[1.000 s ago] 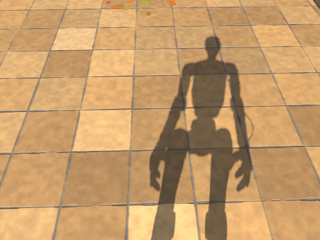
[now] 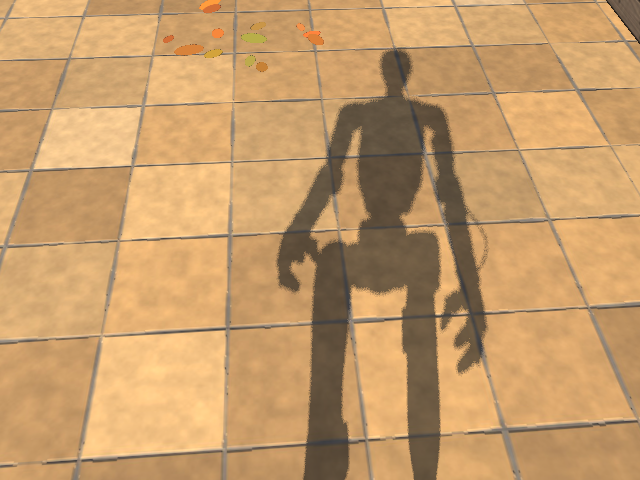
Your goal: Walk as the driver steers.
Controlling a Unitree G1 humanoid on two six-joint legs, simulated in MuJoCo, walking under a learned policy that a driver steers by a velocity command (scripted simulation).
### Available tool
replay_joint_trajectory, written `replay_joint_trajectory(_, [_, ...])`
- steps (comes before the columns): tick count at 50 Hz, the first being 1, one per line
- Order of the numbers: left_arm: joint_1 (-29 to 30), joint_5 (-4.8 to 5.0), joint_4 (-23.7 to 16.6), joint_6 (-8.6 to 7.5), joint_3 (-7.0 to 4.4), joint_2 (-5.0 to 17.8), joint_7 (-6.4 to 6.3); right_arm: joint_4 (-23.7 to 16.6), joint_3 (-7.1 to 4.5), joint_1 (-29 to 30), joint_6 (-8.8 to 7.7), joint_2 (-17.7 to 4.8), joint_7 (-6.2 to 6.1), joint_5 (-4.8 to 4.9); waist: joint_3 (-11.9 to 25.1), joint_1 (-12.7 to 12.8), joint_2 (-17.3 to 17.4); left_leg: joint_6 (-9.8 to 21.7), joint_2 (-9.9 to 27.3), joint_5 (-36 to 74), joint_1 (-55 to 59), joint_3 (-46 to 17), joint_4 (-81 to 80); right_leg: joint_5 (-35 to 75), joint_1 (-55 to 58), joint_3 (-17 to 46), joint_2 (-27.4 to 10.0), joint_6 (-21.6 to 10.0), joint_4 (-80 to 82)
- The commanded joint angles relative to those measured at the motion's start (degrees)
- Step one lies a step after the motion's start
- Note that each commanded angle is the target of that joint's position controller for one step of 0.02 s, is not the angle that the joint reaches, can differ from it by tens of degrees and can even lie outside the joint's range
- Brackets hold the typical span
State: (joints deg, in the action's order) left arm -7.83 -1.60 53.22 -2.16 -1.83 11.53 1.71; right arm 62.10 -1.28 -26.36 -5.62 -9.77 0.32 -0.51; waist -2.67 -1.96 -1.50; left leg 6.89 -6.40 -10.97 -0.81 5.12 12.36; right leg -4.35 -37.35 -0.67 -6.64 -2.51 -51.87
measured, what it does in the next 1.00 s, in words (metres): walks ahead: right foot, then left foot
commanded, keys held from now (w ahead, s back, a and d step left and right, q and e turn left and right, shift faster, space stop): w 1.00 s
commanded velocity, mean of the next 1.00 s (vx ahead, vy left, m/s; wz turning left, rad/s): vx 0.50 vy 0.00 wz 0.00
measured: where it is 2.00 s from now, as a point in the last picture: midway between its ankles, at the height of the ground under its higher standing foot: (320, 274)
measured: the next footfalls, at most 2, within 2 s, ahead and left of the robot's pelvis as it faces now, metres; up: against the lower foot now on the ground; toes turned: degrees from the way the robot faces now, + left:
right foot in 0.24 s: +0.31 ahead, -0.11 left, +0.00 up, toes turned -3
left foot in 0.80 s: +0.61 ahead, +0.06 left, +0.00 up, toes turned +5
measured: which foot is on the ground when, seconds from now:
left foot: down 0.00-0.26, up 0.28-0.78, down 0.80-1.00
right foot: up 0.00-0.22, down 0.24-0.82, up 0.84-1.00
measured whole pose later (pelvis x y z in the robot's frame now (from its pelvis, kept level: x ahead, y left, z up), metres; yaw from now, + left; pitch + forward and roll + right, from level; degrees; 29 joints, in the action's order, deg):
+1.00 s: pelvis +0.55 +0.00 +0.00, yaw +0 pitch -1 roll +0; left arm -15.3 -1.9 56.4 -3.4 -2.9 12.3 0.9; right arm 58.3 -3.0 -17.4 -5.1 -11.6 0.3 -0.7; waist -2.8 0.1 -1.7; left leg 6.3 -4.1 -9.4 -10.1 6.1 19.9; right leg -15.5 -27.9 -0.1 -3.7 -4.0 -63.4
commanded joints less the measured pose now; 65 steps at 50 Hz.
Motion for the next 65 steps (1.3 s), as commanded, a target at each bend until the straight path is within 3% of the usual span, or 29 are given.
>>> replay_joint_trajectory(1, [5.64, 0.48, -4.06, -0.34, 0.02, 1.55, 0.25, -1.71, -0.51, -3.55, -0.8, -5.95, -0.37, 0.1, -4.11, -0.3, 4.48, 3.24, 14.96, 19.59, -3.48, -8.79, -6.06, 5.63, -0.2, -3.07, 1.76, 0.74, 7.78])
replay_joint_trajectory(5, [11.67, 0.55, -6.11, -0.66, 0.22, 1.74, 0.18, -0.5, -0.3, -7.29, -0.57, -6.28, -1.01, -0.51, -4.35, -2.19, 5.27, 3.7, 16.58, 26.4, 4.63, -8.46, -3.37, 4.58, -0.87, -4.36, 3.74, -0.2, 14.87])
replay_joint_trajectory(8, [12.38, 0.55, -7.19, -1.33, -0.04, 2.51, 0.01, -0.01, -0.52, -6.85, -0.36, -7.28, -1.51, -1.09, -4.2, -1.08, 5.69, 4.3, 18.61, 35.19, 9.47, -8.18, 0.65, -1.0, 1.32, -4.61, 5.14, -2.3, 18.67])
replay_joint_trajectory(10, [5.29, 0.48, -5.27, -1.9, -0.8, 3.75, -0.67, -0.18, -0.79, -4.68, -0.3, -8.4, -1.72, -1.11, -0.6, 2.53, 6.58, 3.08, 18.45, 50.32, 9.15, -6.77, 9.04, -5.52, 11.98, -5.78, 8.46, -4.44, 21.35])
replay_joint_trajectory(11, [-3.16, 0.39, -2.44, -2.36, -1.53, 4.77, -1.16, -0.24, -0.89, -3.66, -0.1, -8.88, -1.59, -0.9, 3.56, 6.05, 5.93, 2.23, 17.2, 52.56, 7.74, -5.62, 18.11, -4.04, 21.47, -6.34, 10.11, -5.79, 24.88])
replay_joint_trajectory(12, [-12.98, -0.6, 0.52, -2.89, -2.6, 7.22, -1.79, -1.04, -0.7, -2.54, -0.17, -8.55, -1.43, -0.35, 8.81, 10.0, 4.96, 1.29, 15.47, 42.57, -1.32, -4.49, 29.96, -2.75, 36.16, -2.22, 6.06, -7.8, 25.95])
replay_joint_trajectory(13, [-21.59, -2.15, 1.53, -3.08, -4.13, 13.25, -2.35, -3.44, 0.32, -4.07, -0.32, -4.48, -1.01, 1.06, 17.17, 11.05, -3.69, -0.58, 9.92, 15.74, -17.42, -1.1, 50.35, -7.57, 52.46, 18.2, -10.49, -12.52, 26.77])
replay_joint_trajectory(14, [-20.35, -0.69, 1.88, -2.12, -4.54, 13.59, -1.51, -2.58, -0.49, -8.32, -0.19, -4.79, -0.69, 1.83, 21.41, 8.35, -9.81, -1.41, 1.46, -18.25, -31.01, -4.32, 65.3, -7.4, 57.81, 40.35, -18.48, -18.94, 34.5])
replay_joint_trajectory(15, [-13.94, 0.86, 1.18, -1.84, -3.93, 10.74, -1.06, -3.57, -1.33, -3.15, 0.12, -7.92, -0.89, 0.39, 12.03, 6.05, -2.42, -0.71, 6.05, -13.36, -35.74, -8.15, 66.48, -11.1, 49.81, 32.71, -15.43, -16.79, 36.3])
replay_joint_trajectory(16, [-9.1, 1.17, 0.35, -2.22, -2.95, 7.15, -0.77, -5.07, -1.28, 1.72, -0.16, -7.09, -0.56, -0.03, 5.41, 4.93, -0.33, -0.79, 7.99, -8.78, -35.76, -8.04, 63.68, -8.98, 41.21, 25.31, -13.15, -15.11, 38.72])
replay_joint_trajectory(17, [-7.0, 0.83, 0.56, -2.65, -2.21, 4.51, -0.71, -5.33, -1.28, 3.3, 0.0, -5.79, -0.38, -0.12, 1.48, 2.88, 1.2, -1.0, 9.88, -6.34, -33.41, -7.76, 59.81, -4.68, 34.59, 19.78, -10.3, -12.72, 40.86])
replay_joint_trajectory(18, [-7.5, 0.83, 1.55, -3.09, -1.54, 2.64, -0.99, -5.59, -1.37, 3.57, 0.76, -5.13, -0.08, -1.08, 0.02, 1.29, 0.47, -1.53, 11.06, -5.4, -30.83, -7.83, 56.72, -0.98, 30.43, 15.63, -7.88, -10.9, 41.83])
replay_joint_trajectory(21, [-11.89, 0.96, 4.03, -4.28, -1.3, 3.24, -1.43, -5.65, -1.29, 2.96, 2.5, -3.15, 0.97, -1.71, 0.05, -0.53, -0.76, -2.95, 11.3, -3.41, -29.15, -5.97, 53.15, 7.61, 27.99, 9.58, -5.14, -9.82, 43.12])
replay_joint_trajectory(23, [-14.0, 1.01, 4.76, -4.5, -1.47, 4.84, -1.47, -7.42, -1.42, 7.56, 3.07, -3.68, 1.26, -1.69, -1.21, -0.33, -1.09, -3.82, 12.1, 0.21, -32.92, -4.82, 49.92, 9.13, 28.31, 7.35, -4.37, -9.7, 44.42])
replay_joint_trajectory(28, [-19.15, 1.06, 5.83, -4.3, -0.75, 4.48, -1.54, -11.92, -0.95, 20.79, 3.11, -3.88, 1.48, -0.87, -3.19, 2.65, -1.78, -5.27, 11.87, 9.54, -36.38, -2.09, 34.95, 15.01, 31.46, 3.82, -2.41, -8.1, 45.13])
replay_joint_trajectory(35, [-24.62, 0.16, 8.03, -3.84, -0.75, 5.63, -2.59, -15.47, -0.67, 30.17, 2.35, -4.65, 1.26, -0.66, -4.2, 4.92, -2.52, -2.66, 9.3, 7.39, -36.26, -0.73, 22.4, 22.17, 43.95, 3.62, -6.06, -8.88, 41.47])
replay_joint_trajectory(37, [-22.9, -0.04, 8.01, -3.7, -0.96, 6.36, -2.91, -15.1, -1.06, 27.6, 1.78, -5.23, 0.99, -0.66, -3.01, 2.9, -2.66, -0.85, 7.4, 2.91, -30.73, 0.08, 19.56, 32.25, 45.18, 2.43, -6.48, -8.07, 36.82])
replay_joint_trajectory(39, [-20.99, 0.13, 7.91, -3.36, -1.21, 7.26, -2.87, -10.95, -2.2, 15.12, 1.01, -6.66, 0.16, -0.86, 3.29, -2.4, -2.05, 1.39, 3.67, 2.59, -15.19, 1.75, 14.62, 42.25, 43.44, 0.34, -4.54, -6.45, 22.57])
replay_joint_trajectory(40, [-20.34, 0.58, 7.16, -3.39, -0.92, 6.61, -2.72, -7.89, -3.28, 5.2, 0.44, -9.19, -0.44, -1.85, 8.88, -5.96, -0.5, 3.44, 7.63, 3.5, -0.53, -2.51, 14.02, 32.69, 34.61, -0.99, -2.4, -5.39, 10.4])
replay_joint_trajectory(41, [-22.9, 2.47, 4.95, -3.45, 0.15, 2.37, -2.18, -7.03, -4.8, -2.76, 0.25, -15.06, -0.93, -3.29, 16.92, -6.41, 8.98, 8.68, 24.04, -2.44, 16.05, -24.59, 11.95, 6.1, 16.92, -4.77, 4.21, -2.97, -10.46])
replay_joint_trajectory(42, [-25.45, 2.44, 5.58, -3.33, -0.82, 3.86, -1.97, -6.89, -5.18, -1.32, 1.26, -15.58, -0.12, -1.58, 20.16, -4.42, 13.03, 13.39, 30.87, -2.67, 18.93, -44.09, 4.07, -25.28, 5.73, -0.25, 11.21, -2.74, -23.56])
replay_joint_trajectory(43, [-20.55, 1.22, 4.61, -2.99, -1.49, 5.88, -2.06, -7.76, -4.57, 5.31, 1.59, -13.08, 0.2, -0.15, 11.04, -1.82, 6.59, 11.59, 28.34, -6.32, 11.07, -36.41, 2.85, -20.69, 1.35, 3.35, 6.81, -3.36, -25.36])
replay_joint_trajectory(44, [-16.15, 0.8, 3.41, -3.25, -1.33, 4.99, -1.73, -8.63, -3.55, 9.89, 1.27, -9.22, 0.46, 0.1, 4.67, -0.82, 3.58, 10.04, 26.1, -4.93, 2.55, -29.38, 0.42, -16.17, 1.3, 3.26, 4.76, -3.29, -22.72])
replay_joint_trajectory(46, [-14.86, -0.19, 3.11, -2.38, -1.36, 3.14, -1.28, -7.66, -2.23, 11.78, 0.48, -5.02, 0.21, -0.08, -0.1, 2.71, 3.66, 5.89, 20.84, 1.47, -7.51, -20.17, -2.97, -12.33, 6.22, 2.99, 1.66, -2.56, -15.56])
replay_joint_trajectory(47, [-16.09, -0.6, 3.7, -1.6, -1.18, 1.91, -0.89, -6.88, -1.89, 10.87, 0.09, -4.25, 0.0, -0.17, 0.02, 3.67, 4.06, 5.07, 19.31, 4.1, -9.28, -17.22, -3.69, -11.53, 8.41, 2.57, 1.41, -1.99, -14.18])
replay_joint_trajectory(49, [-15.15, -0.71, 3.16, -0.7, -1.32, 1.69, -0.38, -5.42, -2.04, 7.36, -0.74, -5.65, -0.2, -0.07, 0.16, 4.23, 4.18, 5.29, 18.35, 10.42, -9.4, -14.36, -4.3, -9.81, 7.85, 1.36, 1.35, -1.11, -12.38])
replay_joint_trajectory(53, [-5.07, -0.38, -0.39, 0.08, -1.45, 2.73, -0.05, -4.18, -1.98, 2.81, -0.8, -6.96, -0.26, 0.02, -2.37, 2.73, 4.36, 4.83, 17.0, 13.08, -6.8, -11.16, -6.52, -2.15, -0.01, -0.39, -0.04, 0.68, -4.67])
replay_joint_trajectory(61, [9.66, 0.39, -5.36, -0.46, -0.41, 2.0, -0.04, -1.83, -1.36, -5.34, -0.54, -6.81, -0.9, -0.42, -3.68, -1.35, 5.39, 4.04, 17.26, 23.72, 3.41, -7.91, -4.31, 4.05, -0.74, -3.64, 2.81, 0.35, 14.08])
replay_joint_trajectory(65, [10.85, 0.4, -6.74, -1.37, -0.67, 2.96, -0.23, -1.04, -1.67, -5.21, -0.2, -7.8, -1.56, -1.07, -3.8, -0.29, 5.62, 4.25, 19.6, 33.86, 9.01, -7.51, 0.68, -2.51, 2.21, -4.18, 4.6, -2.41, 19.05])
